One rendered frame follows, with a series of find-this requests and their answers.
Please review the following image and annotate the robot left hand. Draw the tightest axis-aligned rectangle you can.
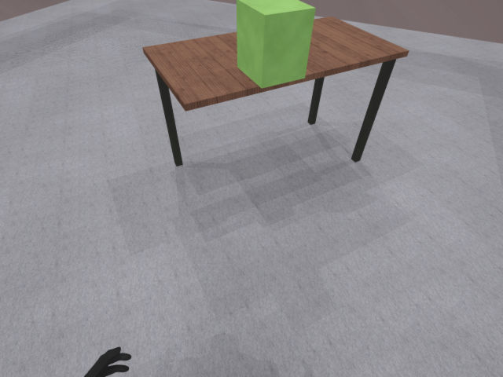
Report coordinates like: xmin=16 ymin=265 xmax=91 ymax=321
xmin=84 ymin=347 xmax=131 ymax=377

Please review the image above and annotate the carton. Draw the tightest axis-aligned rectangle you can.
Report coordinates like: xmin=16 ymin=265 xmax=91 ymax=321
xmin=237 ymin=0 xmax=316 ymax=88

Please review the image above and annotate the table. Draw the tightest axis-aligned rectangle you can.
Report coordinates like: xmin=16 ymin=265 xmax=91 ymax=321
xmin=142 ymin=16 xmax=409 ymax=167

